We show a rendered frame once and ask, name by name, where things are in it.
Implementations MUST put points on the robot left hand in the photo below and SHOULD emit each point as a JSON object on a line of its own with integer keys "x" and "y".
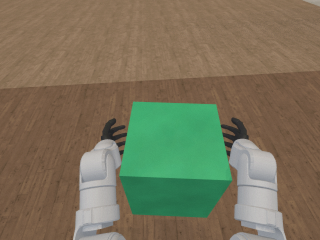
{"x": 107, "y": 133}

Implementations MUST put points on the carton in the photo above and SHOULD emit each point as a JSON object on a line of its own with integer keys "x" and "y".
{"x": 174, "y": 161}

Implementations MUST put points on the robot right hand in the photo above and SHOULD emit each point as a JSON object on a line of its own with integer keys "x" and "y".
{"x": 240, "y": 133}

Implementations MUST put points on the left robot forearm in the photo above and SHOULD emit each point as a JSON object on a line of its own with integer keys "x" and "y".
{"x": 98, "y": 206}

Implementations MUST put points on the right robot forearm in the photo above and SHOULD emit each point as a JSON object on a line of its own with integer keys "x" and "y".
{"x": 257, "y": 200}

